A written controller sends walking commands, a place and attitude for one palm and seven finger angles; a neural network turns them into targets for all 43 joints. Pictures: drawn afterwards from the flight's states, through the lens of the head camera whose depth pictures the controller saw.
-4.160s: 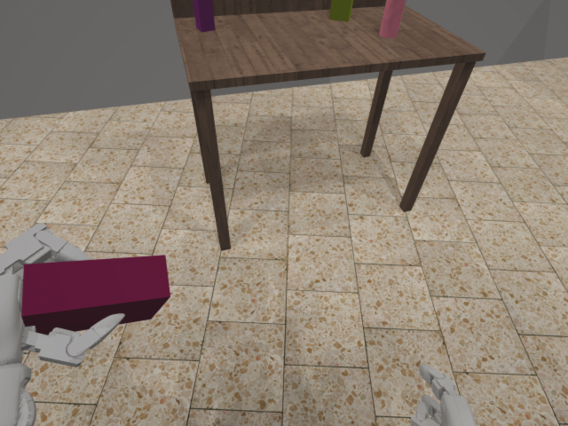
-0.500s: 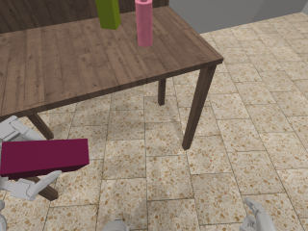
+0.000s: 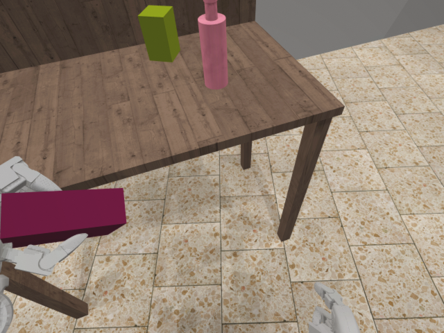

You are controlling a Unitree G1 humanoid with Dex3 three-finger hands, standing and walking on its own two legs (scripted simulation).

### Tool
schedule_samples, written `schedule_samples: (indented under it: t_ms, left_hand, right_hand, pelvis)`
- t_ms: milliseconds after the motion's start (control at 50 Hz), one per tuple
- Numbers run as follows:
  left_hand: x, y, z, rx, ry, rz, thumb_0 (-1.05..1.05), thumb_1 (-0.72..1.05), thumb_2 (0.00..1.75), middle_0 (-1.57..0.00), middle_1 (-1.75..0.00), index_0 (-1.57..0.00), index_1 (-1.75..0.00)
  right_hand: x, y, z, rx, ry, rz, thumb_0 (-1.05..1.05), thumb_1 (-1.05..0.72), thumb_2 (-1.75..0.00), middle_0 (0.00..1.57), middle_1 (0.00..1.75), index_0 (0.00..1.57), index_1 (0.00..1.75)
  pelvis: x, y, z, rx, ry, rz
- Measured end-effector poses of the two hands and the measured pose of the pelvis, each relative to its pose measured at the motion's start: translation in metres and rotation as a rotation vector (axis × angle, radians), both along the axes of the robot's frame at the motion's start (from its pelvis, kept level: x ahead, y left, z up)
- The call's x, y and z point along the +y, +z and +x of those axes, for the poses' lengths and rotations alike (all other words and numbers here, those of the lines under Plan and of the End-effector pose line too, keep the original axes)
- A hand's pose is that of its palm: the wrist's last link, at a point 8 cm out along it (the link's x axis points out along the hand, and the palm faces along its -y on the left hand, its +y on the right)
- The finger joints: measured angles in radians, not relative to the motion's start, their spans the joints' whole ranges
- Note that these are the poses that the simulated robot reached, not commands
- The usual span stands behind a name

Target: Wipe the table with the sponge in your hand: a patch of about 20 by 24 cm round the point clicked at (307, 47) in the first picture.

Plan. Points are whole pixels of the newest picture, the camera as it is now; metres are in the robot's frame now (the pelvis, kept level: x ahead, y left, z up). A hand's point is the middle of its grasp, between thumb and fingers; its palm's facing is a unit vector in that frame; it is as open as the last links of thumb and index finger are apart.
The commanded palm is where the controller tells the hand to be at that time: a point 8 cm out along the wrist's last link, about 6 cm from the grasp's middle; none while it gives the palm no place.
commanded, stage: take the last steps up to it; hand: left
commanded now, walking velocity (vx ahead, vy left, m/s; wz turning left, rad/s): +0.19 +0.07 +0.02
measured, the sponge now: (83, 216) +0.23 +0.20 +0.16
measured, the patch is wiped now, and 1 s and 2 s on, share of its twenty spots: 0.00 0.00 0.00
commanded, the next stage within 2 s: come to a stop and stand still in 0.26 s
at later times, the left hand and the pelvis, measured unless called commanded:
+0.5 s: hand (51, 159) +0.31 +0.27 +0.19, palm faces +0.42 -0.81 -0.41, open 9.1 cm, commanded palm +0.24 +0.30 +0.19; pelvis +0.08 +0.02 +0.01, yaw +0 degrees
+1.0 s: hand (95, 190) +0.26 +0.19 +0.18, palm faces +0.36 -0.78 -0.50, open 9.1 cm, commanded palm +0.20 +0.24 +0.19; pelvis +0.05 -0.04 +0.02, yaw +0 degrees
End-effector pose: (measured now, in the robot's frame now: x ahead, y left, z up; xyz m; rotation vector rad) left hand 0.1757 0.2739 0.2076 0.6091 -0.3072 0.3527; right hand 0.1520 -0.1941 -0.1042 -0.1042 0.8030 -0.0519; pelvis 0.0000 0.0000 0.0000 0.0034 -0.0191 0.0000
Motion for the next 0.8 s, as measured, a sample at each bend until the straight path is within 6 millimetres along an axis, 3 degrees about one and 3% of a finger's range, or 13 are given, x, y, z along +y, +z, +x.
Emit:
schedule_samples:
  t_ms: [60, 140, 240, 360, 480, 560, 640, 700, 800]
  left_hand:
    - [-0.001, -0.009, 0.016, 0.031, 0.027, -0.058, 0.0, -0.43, 1.04, -0.84, -1.38, -0.84, -1.38]
    - [-0.005, -0.017, 0.032, 0.092, 0.016, -0.085, 0.0, -0.43, 1.04, -0.84, -1.38, -0.84, -1.38]
    - [-0.01, -0.008, 0.049, 0.073, -0.056, -0.068, 0.0, -0.43, 1.04, -0.84, -1.38, -0.84, -1.38]
    - [0.013, 0.004, 0.066, -0.055, -0.086, -0.034, 0.0, -0.43, 1.04, -0.84, -1.38, -0.84, -1.38]
    - [0.037, -0.003, 0.088, -0.051, -0.008, -0.08, 0.0, -0.43, 1.04, -0.84, -1.38, -0.84, -1.38]
    - [0.022, -0.005, 0.091, -0.008, -0.02, -0.118, 0.0, -0.43, 1.04, -0.84, -1.38, -0.84, -1.38]
    - [-0.005, -0.006, 0.088, 0.04, -0.049, -0.099, 0.0, -0.43, 1.04, -0.84, -1.38, -0.84, -1.38]
    - [-0.021, -0.004, 0.085, 0.058, -0.037, -0.06, 0.0, -0.43, 1.04, -0.84, -1.38, -0.84, -1.38]
    - [-0.038, -0.003, 0.081, 0.082, -0.001, -0.067, 0.0, -0.43, 1.04, -0.84, -1.38, -0.84, -1.38]
  right_hand:
    - [-0.024, 0.0, 0.011, 0.038, -0.011, -0.045, 0.01, -0.9, -0.9, 0.2, 0.3, 0.21, 0.3]
    - [-0.052, 0.018, 0.023, 0.044, -0.05, -0.11, 0.01, -0.9, -0.9, 0.2, 0.3, 0.21, 0.3]
    - [-0.07, 0.04, 0.038, 0.025, -0.074, -0.194, 0.01, -0.9, -0.9, 0.2, 0.3, 0.2, 0.3]
    - [-0.057, 0.046, 0.061, -0.023, -0.111, -0.239, 0.01, -0.9, -0.9, 0.2, 0.3, 0.2, 0.3]
    - [-0.011, 0.042, 0.082, -0.043, -0.075, -0.128, 0.01, -0.91, -0.9, 0.19, 0.3, 0.2, 0.3]
    - [0.014, 0.04, 0.089, -0.057, -0.005, -0.04, 0.01, -0.9, -0.9, 0.2, 0.3, 0.2, 0.3]
    - [0.018, 0.035, 0.094, -0.076, 0.03, 0.02, 0.01, -0.9, -0.9, 0.2, 0.3, 0.21, 0.3]
    - [0.005, 0.025, 0.095, -0.076, 0.038, 0.039, 0.01, -0.9, -0.9, 0.2, 0.3, 0.21, 0.3]
    - [-0.037, 0.016, 0.087, -0.034, 0.004, 0.003, 0.01, -0.9, -0.9, 0.2, 0.3, 0.21, 0.3]
  pelvis:
    - [-0.003, 0.004, 0.009, -0.002, 0.004, 0.015]
    - [-0.005, 0.014, 0.023, 0.013, 0.001, 0.029]
    - [-0.002, 0.019, 0.04, 0.024, 0.002, 0.034]
    - [0.019, 0.007, 0.067, 0.007, -0.002, 0.011]
    - [0.023, 0.011, 0.082, 0.003, -0.006, -0.002]
    - [0.016, 0.015, 0.085, 0.0, -0.012, -0.007]
    - [0.001, 0.013, 0.085, -0.004, -0.019, 0.003]
    - [-0.014, 0.009, 0.083, -0.014, -0.018, 0.001]
    - [-0.029, 0.012, 0.075, 0.001, -0.011, 0.029]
